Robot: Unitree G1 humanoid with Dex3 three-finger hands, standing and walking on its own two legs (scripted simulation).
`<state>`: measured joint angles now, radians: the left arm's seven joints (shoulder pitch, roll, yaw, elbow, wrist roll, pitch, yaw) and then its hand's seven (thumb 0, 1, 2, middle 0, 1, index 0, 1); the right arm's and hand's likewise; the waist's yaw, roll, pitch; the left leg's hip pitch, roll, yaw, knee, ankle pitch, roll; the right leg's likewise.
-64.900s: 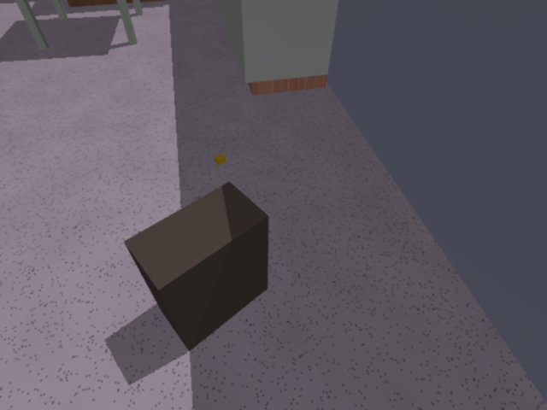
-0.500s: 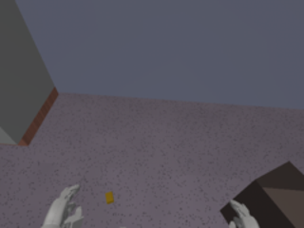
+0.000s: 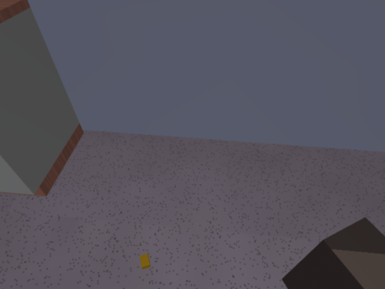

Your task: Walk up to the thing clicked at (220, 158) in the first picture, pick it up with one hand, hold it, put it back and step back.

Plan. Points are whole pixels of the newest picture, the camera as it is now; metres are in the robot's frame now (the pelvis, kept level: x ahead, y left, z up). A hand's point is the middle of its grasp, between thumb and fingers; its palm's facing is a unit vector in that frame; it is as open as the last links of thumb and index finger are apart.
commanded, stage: stand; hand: left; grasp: from above
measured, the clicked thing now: (145, 261) +0.41 +0.24 -0.75
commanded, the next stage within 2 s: step back in 1.94 s
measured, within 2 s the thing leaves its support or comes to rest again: neither
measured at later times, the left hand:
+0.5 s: hand out of the picture +0.04 +0.23 -0.15, palm faces +0.01 -0.94 -0.34, open 7.4 cm
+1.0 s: hand out of the picture +0.08 +0.22 -0.15, palm faces +0.00 -0.95 -0.32, open 7.4 cm
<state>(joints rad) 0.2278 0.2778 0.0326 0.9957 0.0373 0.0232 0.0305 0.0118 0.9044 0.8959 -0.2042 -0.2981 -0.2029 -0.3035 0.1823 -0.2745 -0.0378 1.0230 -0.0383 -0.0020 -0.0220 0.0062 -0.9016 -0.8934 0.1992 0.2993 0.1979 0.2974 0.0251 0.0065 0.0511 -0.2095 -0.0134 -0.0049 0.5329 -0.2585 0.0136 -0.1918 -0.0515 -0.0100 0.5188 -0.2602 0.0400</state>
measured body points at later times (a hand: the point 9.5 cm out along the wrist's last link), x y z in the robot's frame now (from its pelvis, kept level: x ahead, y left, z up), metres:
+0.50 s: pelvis +0.00 -0.01 +0.01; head -0.01 -0.02 +0.46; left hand +0.04 +0.28 -0.13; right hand +0.05 -0.30 -0.13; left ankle +0.02 +0.11 -0.73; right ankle +0.02 -0.15 -0.73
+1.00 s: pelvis +0.01 -0.01 +0.01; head +0.01 -0.02 +0.46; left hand +0.08 +0.27 -0.13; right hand +0.07 -0.30 -0.13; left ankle +0.02 +0.11 -0.73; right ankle +0.02 -0.15 -0.73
